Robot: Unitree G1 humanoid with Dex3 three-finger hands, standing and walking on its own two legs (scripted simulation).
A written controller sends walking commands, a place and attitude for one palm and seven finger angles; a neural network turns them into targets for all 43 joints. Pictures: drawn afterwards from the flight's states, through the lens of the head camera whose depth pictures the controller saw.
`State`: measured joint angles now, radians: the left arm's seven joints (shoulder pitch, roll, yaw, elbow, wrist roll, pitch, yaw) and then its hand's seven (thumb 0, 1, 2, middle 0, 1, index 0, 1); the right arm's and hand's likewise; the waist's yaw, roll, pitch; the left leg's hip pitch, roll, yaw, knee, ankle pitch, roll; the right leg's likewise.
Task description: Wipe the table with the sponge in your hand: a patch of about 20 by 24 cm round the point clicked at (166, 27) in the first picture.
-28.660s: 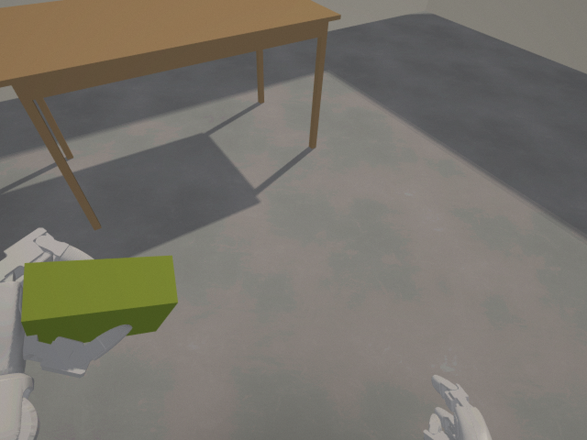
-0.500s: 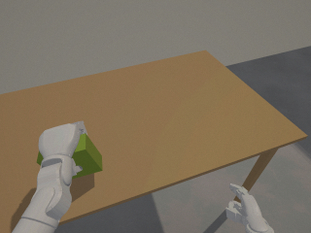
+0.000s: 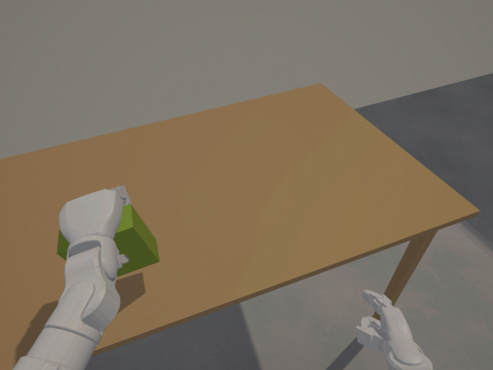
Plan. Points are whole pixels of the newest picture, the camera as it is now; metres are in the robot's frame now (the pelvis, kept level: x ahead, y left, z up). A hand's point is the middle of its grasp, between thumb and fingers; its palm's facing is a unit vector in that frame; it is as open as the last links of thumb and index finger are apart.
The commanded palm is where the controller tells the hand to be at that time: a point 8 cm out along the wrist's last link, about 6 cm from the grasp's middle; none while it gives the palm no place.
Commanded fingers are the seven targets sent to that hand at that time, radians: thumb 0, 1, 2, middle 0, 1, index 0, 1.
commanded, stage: move the sponge above the wiping area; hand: left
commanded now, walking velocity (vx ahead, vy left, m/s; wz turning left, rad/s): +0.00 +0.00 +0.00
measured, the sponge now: (118, 251) +0.28 +0.29 +0.04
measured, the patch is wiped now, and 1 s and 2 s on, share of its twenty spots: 0.00 0.00 0.00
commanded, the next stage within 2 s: none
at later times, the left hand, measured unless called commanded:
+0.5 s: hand (96, 238) +0.28 +0.31 +0.09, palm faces +0.06 -0.09 -0.99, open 9.5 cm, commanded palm +0.24 +0.28 +0.14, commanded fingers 0.00 0.10 1.30 -1.20 -1.60 -1.20 -1.60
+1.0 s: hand (114, 249) +0.27 +0.28 +0.07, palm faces -0.04 -0.15 -0.99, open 9.5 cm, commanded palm +0.25 +0.27 +0.14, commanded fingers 0.00 0.10 1.30 -1.20 -1.60 -1.20 -1.60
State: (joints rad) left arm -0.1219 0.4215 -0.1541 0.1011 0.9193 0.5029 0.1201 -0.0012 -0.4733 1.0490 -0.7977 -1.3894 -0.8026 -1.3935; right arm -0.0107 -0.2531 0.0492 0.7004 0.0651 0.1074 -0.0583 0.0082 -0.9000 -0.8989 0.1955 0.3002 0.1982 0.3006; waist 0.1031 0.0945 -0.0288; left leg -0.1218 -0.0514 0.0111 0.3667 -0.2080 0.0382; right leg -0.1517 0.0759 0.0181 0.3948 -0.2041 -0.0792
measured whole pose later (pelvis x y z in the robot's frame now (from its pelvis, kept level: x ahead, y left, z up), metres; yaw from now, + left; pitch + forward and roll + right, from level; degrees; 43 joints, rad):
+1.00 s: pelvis -0.01 +0.01 +0.00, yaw +1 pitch -2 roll +0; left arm -0.12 0.39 -0.20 0.11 0.90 0.57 0.00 0.00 -0.47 1.05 -0.79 -1.40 -0.80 -1.40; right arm -0.02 -0.26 0.06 0.67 0.07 0.12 -0.05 0.01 -0.90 -0.90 0.20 0.30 0.20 0.30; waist 0.09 0.11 -0.02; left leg -0.14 -0.07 0.00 0.37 -0.20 0.06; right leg -0.17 0.06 0.01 0.39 -0.20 -0.06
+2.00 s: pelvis +0.00 +0.00 +0.00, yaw +0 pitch -3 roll +1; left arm -0.01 0.42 -0.21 0.00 0.92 0.44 0.04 0.00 -0.48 1.05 -0.81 -1.40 -0.81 -1.40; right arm -0.02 -0.27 0.05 0.68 0.05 0.12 -0.07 0.01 -0.90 -0.90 0.20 0.30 0.20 0.30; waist 0.12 0.08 0.00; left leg -0.11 -0.04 0.00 0.39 -0.22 0.03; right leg -0.13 0.09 0.02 0.40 -0.21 -0.09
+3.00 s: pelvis +0.01 +0.01 +0.00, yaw +0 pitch -2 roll +0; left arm -0.09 0.43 -0.12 0.07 0.90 0.50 0.14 0.00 -0.48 1.05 -0.81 -1.41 -0.82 -1.40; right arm -0.03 -0.24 0.05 0.70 0.07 0.12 -0.04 0.01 -0.90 -0.90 0.20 0.30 0.20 0.30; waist 0.12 0.08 -0.03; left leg -0.11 -0.06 0.01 0.36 -0.22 0.05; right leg -0.13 0.07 0.03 0.37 -0.20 -0.06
